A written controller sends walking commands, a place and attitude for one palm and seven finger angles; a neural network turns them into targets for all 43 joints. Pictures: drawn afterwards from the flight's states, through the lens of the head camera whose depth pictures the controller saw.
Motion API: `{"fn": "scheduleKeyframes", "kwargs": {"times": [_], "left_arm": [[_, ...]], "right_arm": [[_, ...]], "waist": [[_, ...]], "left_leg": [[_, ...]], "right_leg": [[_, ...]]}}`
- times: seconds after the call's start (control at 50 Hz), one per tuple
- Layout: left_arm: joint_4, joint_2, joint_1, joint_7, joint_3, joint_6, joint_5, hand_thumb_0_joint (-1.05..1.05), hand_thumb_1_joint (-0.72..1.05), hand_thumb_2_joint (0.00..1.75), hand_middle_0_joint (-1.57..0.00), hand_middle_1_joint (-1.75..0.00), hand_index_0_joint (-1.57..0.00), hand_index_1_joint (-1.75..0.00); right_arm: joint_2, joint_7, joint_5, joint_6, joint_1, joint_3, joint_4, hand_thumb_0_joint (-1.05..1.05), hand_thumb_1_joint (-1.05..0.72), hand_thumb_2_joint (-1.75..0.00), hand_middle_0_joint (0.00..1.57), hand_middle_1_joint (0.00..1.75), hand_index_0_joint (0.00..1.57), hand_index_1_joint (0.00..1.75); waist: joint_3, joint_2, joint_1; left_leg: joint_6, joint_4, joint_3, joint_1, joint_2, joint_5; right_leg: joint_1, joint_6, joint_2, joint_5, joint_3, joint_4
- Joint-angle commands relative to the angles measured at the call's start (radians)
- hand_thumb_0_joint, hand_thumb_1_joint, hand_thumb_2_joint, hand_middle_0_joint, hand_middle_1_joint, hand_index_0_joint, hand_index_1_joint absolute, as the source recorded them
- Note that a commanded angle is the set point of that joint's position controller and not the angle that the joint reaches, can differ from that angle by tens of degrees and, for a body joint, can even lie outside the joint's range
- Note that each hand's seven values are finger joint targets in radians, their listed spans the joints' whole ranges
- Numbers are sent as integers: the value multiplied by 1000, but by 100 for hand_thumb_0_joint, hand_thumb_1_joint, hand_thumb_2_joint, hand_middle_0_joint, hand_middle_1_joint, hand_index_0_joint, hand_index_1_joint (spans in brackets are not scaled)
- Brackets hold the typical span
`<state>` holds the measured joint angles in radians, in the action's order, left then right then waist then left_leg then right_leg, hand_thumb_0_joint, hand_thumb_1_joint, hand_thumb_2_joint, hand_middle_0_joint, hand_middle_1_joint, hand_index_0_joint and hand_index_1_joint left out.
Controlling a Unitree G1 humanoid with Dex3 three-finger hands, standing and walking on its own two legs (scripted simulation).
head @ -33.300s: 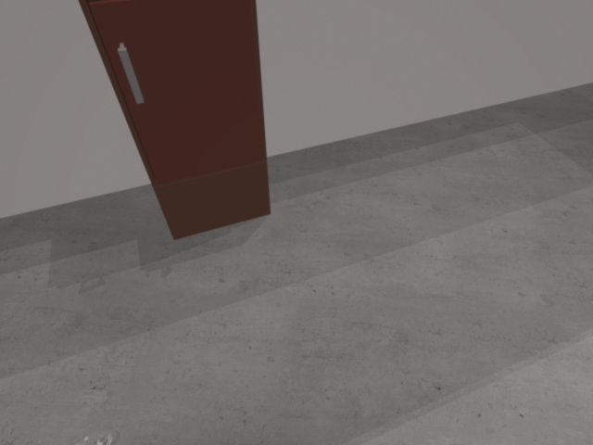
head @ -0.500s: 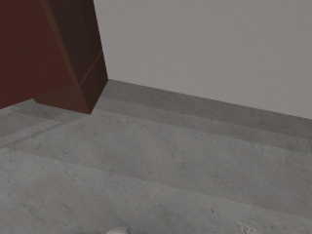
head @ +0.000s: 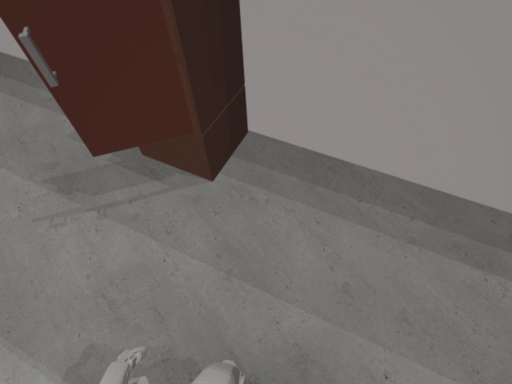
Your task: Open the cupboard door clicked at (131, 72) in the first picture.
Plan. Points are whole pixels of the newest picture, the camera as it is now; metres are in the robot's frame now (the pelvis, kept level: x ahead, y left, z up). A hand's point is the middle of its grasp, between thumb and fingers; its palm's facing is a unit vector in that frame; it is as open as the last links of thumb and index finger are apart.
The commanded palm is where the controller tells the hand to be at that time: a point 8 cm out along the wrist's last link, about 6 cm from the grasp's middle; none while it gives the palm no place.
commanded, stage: turn to face it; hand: left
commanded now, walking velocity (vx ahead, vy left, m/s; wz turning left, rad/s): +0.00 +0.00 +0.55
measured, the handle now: (40, 57) +0.91 +0.64 +0.01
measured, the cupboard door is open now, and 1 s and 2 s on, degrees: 44 44 44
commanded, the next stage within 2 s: take the last steps up to it in 0.48 s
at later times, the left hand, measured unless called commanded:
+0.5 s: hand out of the picture -0.01 +0.25 -0.17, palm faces +0.29 -0.93 -0.23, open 7.4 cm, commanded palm none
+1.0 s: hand out of the picture -0.04 +0.17 -0.15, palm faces +0.45 -0.87 -0.18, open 7.3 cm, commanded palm none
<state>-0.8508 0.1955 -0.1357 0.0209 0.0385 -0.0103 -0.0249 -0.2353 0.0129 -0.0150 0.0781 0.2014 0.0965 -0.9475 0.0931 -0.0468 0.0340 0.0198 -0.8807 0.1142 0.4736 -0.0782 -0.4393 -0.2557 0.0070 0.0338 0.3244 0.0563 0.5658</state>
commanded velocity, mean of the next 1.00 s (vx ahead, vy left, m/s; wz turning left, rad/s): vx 0.13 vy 0.05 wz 0.25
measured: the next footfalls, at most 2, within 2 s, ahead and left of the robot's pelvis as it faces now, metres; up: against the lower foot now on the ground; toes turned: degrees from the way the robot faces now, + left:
left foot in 0.28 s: +0.03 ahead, +0.14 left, +0.00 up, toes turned +15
right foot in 0.72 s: +0.08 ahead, -0.10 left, +0.00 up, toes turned +14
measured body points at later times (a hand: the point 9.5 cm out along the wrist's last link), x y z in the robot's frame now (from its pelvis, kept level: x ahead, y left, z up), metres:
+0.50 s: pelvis +0.00 +0.04 +0.01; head +0.04 +0.07 +0.46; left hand -0.02 +0.30 -0.15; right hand +0.18 -0.17 -0.12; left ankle -0.01 +0.13 -0.73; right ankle +0.01 -0.13 -0.65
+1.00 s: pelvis +0.06 +0.03 +0.02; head +0.08 +0.03 +0.47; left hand -0.06 +0.22 -0.13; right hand +0.18 -0.19 -0.14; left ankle +0.05 +0.19 -0.66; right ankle +0.04 -0.11 -0.73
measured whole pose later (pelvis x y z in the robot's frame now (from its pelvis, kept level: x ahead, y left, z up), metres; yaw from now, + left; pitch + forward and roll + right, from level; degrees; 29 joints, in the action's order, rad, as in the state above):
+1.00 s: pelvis +0.06 +0.03 +0.02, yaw +24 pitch +0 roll +1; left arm -1.07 0.12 -0.39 0.01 0.03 0.06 -0.03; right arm -0.22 0.03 -0.02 0.05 0.25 0.08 -1.05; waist 0.04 -0.01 -0.01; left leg 0.04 -0.98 -0.02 0.56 0.06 -0.21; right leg -0.03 0.03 0.10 0.29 0.16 0.33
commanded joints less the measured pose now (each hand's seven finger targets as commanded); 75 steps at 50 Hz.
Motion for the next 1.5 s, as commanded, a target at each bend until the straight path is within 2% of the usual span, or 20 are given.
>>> {"fn": "scheduleKeyframes", "kwargs": {"times": [0.0,0.16,0.22,0.24,0.26,0.28,0.4,0.56,0.64,0.68,0.7,0.74,0.82,1.04,1.1,1.12,1.14,1.16,1.3,1.48], "left_arm": [[72,154,13,19,42,19,7,0,90,90,-20,-30,-20,-30],[-2,219,-163,11,64,19,-6,0,90,90,-20,-30,-20,-30],[-18,227,-152,5,70,17,2,0,90,90,-20,-30,-20,-30],[-10,216,-133,2,69,15,12,0,90,90,-20,-30,-20,-30],[21,150,-140,-6,57,8,19,0,90,90,-20,-30,-20,-30],[52,104,-67,-1,29,-1,11,0,90,90,-20,-30,-20,-30],[-51,108,-89,-11,39,-25,9,0,90,90,-20,-30,-20,-30],[-39,82,-46,-8,27,-21,12,0,90,90,-20,-30,-20,-30],[-68,75,-137,-19,31,1,8,0,90,90,-20,-30,-20,-30],[-99,157,-254,-14,53,26,-7,0,90,90,-20,-30,-20,-30],[-98,233,-297,-8,69,30,-14,0,90,90,-20,-30,-20,-30],[-88,202,-237,-2,54,45,1,0,90,90,-20,-30,-20,-30],[-97,92,-190,-5,30,78,9,0,90,90,-20,-30,-20,-30],[-227,112,-326,-3,28,83,-9,0,90,90,-20,-30,-20,-30],[-233,109,-298,-6,31,70,0,0,90,90,-20,-30,-20,-30],[-217,61,-322,-12,24,66,6,0,90,90,-20,-30,-20,-30],[-181,11,-311,-16,13,66,14,0,90,90,-20,-30,-20,-30],[-149,20,-226,-8,11,65,8,0,90,90,-20,-30,-20,-30],[-184,-25,-214,-31,20,31,-3,0,90,90,-20,-30,-20,-30],[-75,15,16,-42,24,22,1,0,90,90,-20,-30,-20,-30]], "right_arm": [[-89,13,-5,-18,-31,19,82,0,-90,-90,20,30,20,30],[-33,16,7,-35,-147,-18,95,0,-90,-90,20,30,20,30],[-54,8,5,-50,-69,-18,72,0,-90,-90,20,30,20,30],[-102,6,1,-59,-6,-7,55,0,-90,-90,20,30,20,30],[-213,0,-10,-68,53,18,49,0,-90,-90,20,30,20,30],[-260,-7,-6,-58,116,26,35,0,-90,-90,20,30,20,30],[-151,-43,-7,-75,-37,-15,53,0,-90,-90,20,30,20,30],[-142,-38,-12,-69,-1,-14,26,0,-90,-90,20,30,20,30],[-135,-31,-10,-63,-29,-10,23,0,-90,-90,20,30,20,30],[-67,-19,5,-67,-32,-16,29,0,-90,-90,20,30,20,30],[-22,-12,3,-72,-70,-26,75,0,-90,-90,20,30,20,30],[-78,2,-13,-61,-128,-7,78,0,-90,-90,20,30,20,30],[-35,21,-13,-56,-17,-12,-8,0,-90,-90,20,30,20,30],[31,36,-3,-94,-108,-41,11,0,-90,-90,20,30,20,30],[-21,17,-11,-116,105,-32,-62,0,-90,-90,20,30,20,30],[-120,1,-19,-125,254,-8,-99,0,-90,-90,20,30,20,30],[-218,-18,-22,-124,372,18,-122,0,-90,-90,20,30,20,30],[-216,-28,-17,-120,374,16,-134,0,-90,-90,20,30,20,30],[-16,-41,-12,-161,146,-36,-80,0,-90,-90,20,30,20,30],[-45,-30,-18,-149,189,-35,-107,0,-90,-90,20,30,20,30]], "waist": [[-73,247,-1],[-110,266,-87],[-152,256,-42],[-193,164,1],[-252,-139,29],[-232,-213,60],[-145,-95,-30],[-115,-87,-15],[-111,-102,-58],[-102,139,-119],[-41,393,-150],[63,303,-106],[16,208,-44],[26,261,-81],[-67,159,22],[-191,-36,75],[-264,-249,104],[-254,-179,109],[-51,-41,-45],[49,-2,-26]], "left_leg": [[35,-372,-67,132,90,24],[32,89,-203,-13,70,-33],[11,358,-225,-202,46,138],[-14,464,-186,-371,99,330],[-133,458,146,-568,354,701],[-241,476,240,-520,496,937],[-187,523,36,-361,324,749],[-195,539,88,-315,318,631],[-164,528,114,-180,256,166],[-74,268,-11,91,101,-86],[-21,-1,-118,265,7,-188],[-23,-251,-20,270,88,-24],[16,-257,-82,191,135,222],[-15,210,-227,16,118,174],[-41,402,-278,-370,63,212],[-93,420,-87,-611,232,228],[-191,529,259,-735,456,261],[-236,591,294,-671,509,203],[-186,712,-62,-287,378,334],[-204,757,-96,-291,383,238]], "right_leg": [[90,-127,290,-360,-118,-236],[221,-116,309,-659,-6,-116],[179,-56,284,-655,50,7],[73,-10,265,-556,91,129],[-196,63,134,-62,139,336],[-267,66,94,350,50,467],[-250,65,76,99,-51,559],[-137,58,28,118,-17,288],[83,38,-18,41,31,16],[350,-10,148,146,-152,-255],[352,-118,413,290,-498,-405],[106,-154,416,405,-556,-483],[131,-79,272,-31,-136,-414],[188,-98,300,-304,16,-318],[57,-63,230,-357,89,-55],[-98,-23,149,-177,140,203],[-311,6,21,276,138,488],[-375,-26,32,292,27,659],[-310,-10,114,-48,-34,566],[-261,-6,103,-120,-8,197]]}}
